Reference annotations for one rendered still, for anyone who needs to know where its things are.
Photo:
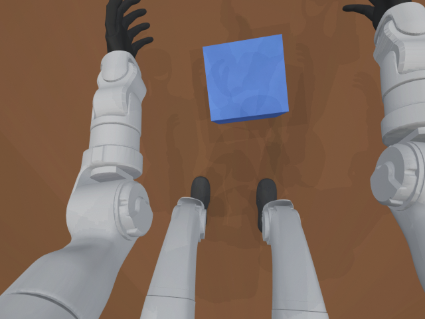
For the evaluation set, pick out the left robot shin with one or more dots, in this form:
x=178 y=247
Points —
x=188 y=200

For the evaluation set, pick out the robot left hand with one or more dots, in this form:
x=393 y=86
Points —
x=118 y=37

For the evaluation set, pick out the robot left forearm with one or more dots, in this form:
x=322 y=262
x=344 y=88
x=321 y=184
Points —
x=115 y=129

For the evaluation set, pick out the robot left thigh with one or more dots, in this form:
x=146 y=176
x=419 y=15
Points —
x=171 y=293

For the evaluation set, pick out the carton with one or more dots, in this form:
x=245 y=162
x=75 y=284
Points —
x=246 y=80

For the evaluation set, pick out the robot right forearm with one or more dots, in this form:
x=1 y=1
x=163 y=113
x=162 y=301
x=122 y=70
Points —
x=400 y=52

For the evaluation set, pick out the robot right hand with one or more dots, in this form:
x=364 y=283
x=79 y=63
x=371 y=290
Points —
x=374 y=13

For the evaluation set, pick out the left robot upper arm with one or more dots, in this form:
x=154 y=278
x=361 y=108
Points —
x=104 y=219

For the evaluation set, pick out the right robot upper arm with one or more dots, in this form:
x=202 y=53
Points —
x=398 y=181

